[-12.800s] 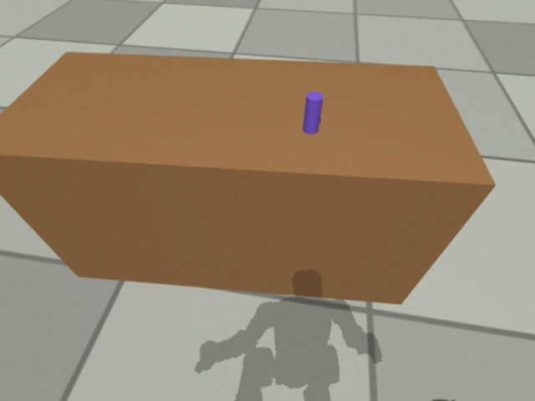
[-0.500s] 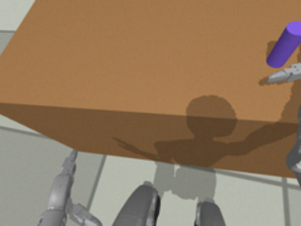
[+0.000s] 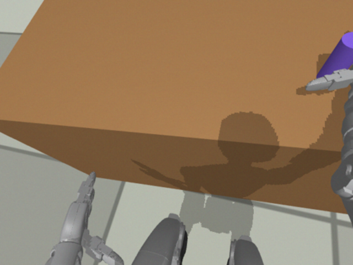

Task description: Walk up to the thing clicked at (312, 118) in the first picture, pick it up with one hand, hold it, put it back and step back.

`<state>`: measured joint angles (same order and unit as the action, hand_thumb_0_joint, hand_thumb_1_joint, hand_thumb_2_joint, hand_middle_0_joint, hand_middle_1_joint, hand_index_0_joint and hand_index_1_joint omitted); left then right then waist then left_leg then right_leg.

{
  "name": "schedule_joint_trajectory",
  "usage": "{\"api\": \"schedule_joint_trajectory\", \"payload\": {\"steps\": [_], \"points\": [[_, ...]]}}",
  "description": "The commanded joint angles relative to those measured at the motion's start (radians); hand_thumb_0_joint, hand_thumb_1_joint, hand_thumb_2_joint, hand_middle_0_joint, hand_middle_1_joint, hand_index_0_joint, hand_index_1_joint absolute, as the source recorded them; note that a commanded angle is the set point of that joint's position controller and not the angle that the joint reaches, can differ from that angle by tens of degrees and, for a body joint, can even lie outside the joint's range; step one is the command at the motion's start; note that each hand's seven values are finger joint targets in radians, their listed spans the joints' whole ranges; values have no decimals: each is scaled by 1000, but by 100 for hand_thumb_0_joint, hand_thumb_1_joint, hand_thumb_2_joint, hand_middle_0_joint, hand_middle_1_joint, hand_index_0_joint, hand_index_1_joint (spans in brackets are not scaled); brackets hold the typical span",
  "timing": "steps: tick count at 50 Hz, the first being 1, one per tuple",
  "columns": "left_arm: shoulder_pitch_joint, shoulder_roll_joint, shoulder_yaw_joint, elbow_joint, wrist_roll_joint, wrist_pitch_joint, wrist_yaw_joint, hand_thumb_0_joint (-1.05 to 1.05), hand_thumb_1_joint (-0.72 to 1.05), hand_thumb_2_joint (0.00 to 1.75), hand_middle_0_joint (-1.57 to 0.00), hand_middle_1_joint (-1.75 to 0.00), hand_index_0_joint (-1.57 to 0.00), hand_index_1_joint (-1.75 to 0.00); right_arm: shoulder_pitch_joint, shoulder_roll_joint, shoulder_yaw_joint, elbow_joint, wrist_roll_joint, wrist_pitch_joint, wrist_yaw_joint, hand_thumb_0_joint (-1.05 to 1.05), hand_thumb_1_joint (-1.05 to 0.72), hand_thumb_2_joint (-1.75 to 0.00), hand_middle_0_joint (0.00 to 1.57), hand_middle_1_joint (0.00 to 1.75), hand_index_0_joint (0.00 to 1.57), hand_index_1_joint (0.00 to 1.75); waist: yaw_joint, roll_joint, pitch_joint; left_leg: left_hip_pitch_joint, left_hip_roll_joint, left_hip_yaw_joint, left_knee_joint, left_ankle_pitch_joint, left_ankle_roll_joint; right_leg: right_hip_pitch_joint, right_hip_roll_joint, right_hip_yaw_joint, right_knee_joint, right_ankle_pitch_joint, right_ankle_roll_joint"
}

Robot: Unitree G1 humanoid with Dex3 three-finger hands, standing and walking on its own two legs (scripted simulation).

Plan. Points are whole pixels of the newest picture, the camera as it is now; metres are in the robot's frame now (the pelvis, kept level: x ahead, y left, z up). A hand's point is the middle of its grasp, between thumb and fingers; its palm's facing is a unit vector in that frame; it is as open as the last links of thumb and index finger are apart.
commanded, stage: close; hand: right
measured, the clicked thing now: (339, 61) +0.55 -0.22 +0.07
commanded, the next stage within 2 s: settle in 0.76 s
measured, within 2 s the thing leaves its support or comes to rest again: leaves its support in 1.06 s
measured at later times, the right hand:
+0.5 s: hand (338, 55) +0.55 -0.21 +0.09, palm faces +0.14 +0.99 +0.01, open 13.8 cm
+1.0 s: hand (333, 56) +0.55 -0.20 +0.08, palm faces +0.14 +0.99 +0.00, open 5.6 cm
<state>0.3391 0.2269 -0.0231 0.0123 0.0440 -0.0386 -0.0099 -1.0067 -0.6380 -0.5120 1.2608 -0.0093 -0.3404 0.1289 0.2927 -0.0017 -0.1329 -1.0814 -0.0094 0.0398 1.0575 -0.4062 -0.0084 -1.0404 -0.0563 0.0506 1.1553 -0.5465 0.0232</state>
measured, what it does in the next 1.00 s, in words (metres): stands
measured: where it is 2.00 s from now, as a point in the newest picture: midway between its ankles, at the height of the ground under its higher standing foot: outside the picture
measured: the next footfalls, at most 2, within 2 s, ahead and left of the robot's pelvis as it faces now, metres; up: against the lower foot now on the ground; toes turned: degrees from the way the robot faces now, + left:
none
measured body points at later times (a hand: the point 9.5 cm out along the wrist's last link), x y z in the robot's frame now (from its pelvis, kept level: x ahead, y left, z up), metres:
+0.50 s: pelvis +0.00 +0.00 +0.01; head +0.14 -0.04 +0.43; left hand +0.15 +0.26 +0.00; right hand +0.54 -0.26 +0.09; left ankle +0.05 +0.13 -0.65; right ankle -0.01 -0.13 -0.65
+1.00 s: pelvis -0.01 +0.00 +0.00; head +0.13 -0.04 +0.43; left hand +0.14 +0.26 +0.00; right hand +0.54 -0.25 +0.09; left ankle +0.05 +0.13 -0.65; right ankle -0.01 -0.13 -0.65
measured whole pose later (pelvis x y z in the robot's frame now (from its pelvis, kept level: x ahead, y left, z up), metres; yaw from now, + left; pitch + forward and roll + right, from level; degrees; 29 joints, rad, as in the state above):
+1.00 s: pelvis -0.01 +0.00 +0.00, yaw +0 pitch +24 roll +3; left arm 0.35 0.23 -0.01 0.01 0.05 -0.04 -0.01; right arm -1.02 -0.64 -0.49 1.26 -0.03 -0.33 0.11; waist 0.31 0.00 -0.13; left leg -1.08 -0.01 0.04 1.04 -0.38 -0.01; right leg -1.04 -0.06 0.05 1.14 -0.53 0.02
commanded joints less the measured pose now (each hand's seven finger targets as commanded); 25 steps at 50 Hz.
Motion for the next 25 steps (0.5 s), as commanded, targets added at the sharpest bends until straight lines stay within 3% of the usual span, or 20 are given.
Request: {"api": "schedule_joint_trajectory", "payload": {"steps": [1, 4, 6, 7, 12, 15, 17, 19, 22, 23, 24, 25], "points": [[59, 160, 113, -131, 6, -47, 17, 0, -56, 6, -5, -5, -4, -6, -472, -284, -5, -237, 9, -74, -1, 0, 54, 0, 31, 12, 29, 12, 7, -293, -566, 304, -31, -10, -80, 357, 34, 359, 26, -12, -103, 505, -28], [9, 148, 91, -142, 8, -47, 13, 0, -56, 6, -5, -5, -4, -6, -492, -249, 25, -232, 2, -63, 7, 0, 56, 0, 31, 11, 29, 11, 1, -303, -596, 325, -29, -12, -68, 385, 38, 345, 27, -14, -94, 536, -24], [-31, 170, 113, -147, 6, -51, 18, 0, -57, 6, -5, -5, -4, -6, -485, -231, 32, -166, 2, -53, 11, 0, 55, 0, 30, 10, 29, 10, 25, -263, -581, 329, -30, -7, -70, 380, 35, 317, 23, -6, -95, 505, -25], [-42, 161, 94, -149, 10, -51, 18, 0, -58, 7, -5, -5, -4, -6, -486, -212, 42, -146, 0, -51, 13, 0, 54, 0, 32, 13, 31, 13, 23, -258, -582, 336, -32, -5, -72, 378, 35, 304, 26, -5, -101, 498, -25], [17, 164, 95, -151, 7, -39, 16, 0, -57, 7, -5, -5, -4, -6, -463, -288, -1, -204, -5, -57, 7, 0, 52, -8, 42, 23, 41, 23, -7, -300, -660, 379, -36, 3, -63, 429, 35, 368, 29, -8, -98, 598, -20], [61, 176, 122, -147, 1, -24, 11, 0, -56, 6, -5, -5, -4, -5, -408, -297, -17, -213, 5, -51, 0, 0, 46, -16, 57, 36, 56, 36, -6, -271, -611, 391, -38, 3, -80, 433, 34, 360, 34, -13, -117, 585, -19], [51, 183, 139, -132, 2, -22, 9, 0, -56, 6, -5, -5, -4, -5, -409, -240, 5, -252, 20, -56, 2, 0, 42, -20, 64, 41, 64, 41, -3, -290, -580, 323, -42, 9, -77, 407, 39, 407, 23, -2, -119, 630, -14], [50, 171, 144, -112, -1, -23, 9, 0, -55, 6, -5, -5, -4, -5, -416, -224, 4, -270, 29, -56, -4, 0, 38, -24, 72, 47, 71, 47, -5, -275, -528, 301, -41, 6, -93, 364, 38, 387, 24, -6, -127, 570, -20], [-72, 168, 128, -180, -2, -42, 15, 0, -55, 6, -5, -5, -4, -5, -477, -179, 42, -290, 24, -59, -11, 0, 33, -31, 76, 54, 76, 54, -1, -235, -554, 342, -36, -2, -101, 345, 37, 367, 25, -10, -140, 481, -29], [-60, 167, 129, -165, -2, -44, 18, 0, -55, 5, -5, -5, -4, -5, -474, -183, 38, -268, 24, -60, -13, 0, 30, -34, 79, 56, 78, 56, -1, -226, -539, 356, -34, -4, -104, 345, 36, 341, 28, -13, -142, 454, -31], [-7, 174, 141, -113, -5, -41, 21, 0, -55, 5, -5, -5, -4, -5, -424, -188, 33, -202, 21, -55, -14, 0, 28, -35, 81, 58, 81, 58, 6, -207, -504, 359, -34, -4, -113, 343, 34, 323, 29, -14, -146, 433, -32], [-6, 169, 134, -100, -7, -42, 20, 0, -55, 5, -5, -5, -4, -5, -373, -187, 34, -167, 18, -48, -13, 0, 26, -38, 81, 60, 80, 60, -11, -203, -498, 372, -32, -5, -114, 347, 32, 302, 33, -16, -155, 429, -34]]}}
